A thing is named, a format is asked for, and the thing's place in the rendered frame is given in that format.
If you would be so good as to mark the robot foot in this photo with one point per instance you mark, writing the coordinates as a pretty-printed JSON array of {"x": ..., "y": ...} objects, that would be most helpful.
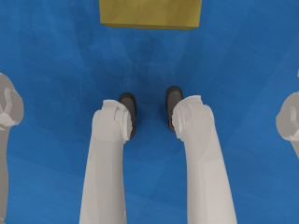
[
  {"x": 128, "y": 100},
  {"x": 172, "y": 97}
]

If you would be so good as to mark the carton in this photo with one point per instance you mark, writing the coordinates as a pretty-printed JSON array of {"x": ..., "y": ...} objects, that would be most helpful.
[{"x": 182, "y": 15}]

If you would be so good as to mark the robot left foot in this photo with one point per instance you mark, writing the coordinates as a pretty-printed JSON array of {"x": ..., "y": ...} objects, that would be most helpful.
[{"x": 128, "y": 100}]

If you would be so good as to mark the robot left upper arm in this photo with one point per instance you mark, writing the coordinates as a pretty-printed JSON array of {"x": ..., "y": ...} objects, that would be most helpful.
[{"x": 11, "y": 114}]

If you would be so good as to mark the robot right foot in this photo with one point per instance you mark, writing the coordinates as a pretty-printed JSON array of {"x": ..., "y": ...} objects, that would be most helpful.
[{"x": 172, "y": 97}]

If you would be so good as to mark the robot right upper arm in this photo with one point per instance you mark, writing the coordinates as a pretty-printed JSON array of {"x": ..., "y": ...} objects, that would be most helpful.
[{"x": 287, "y": 121}]

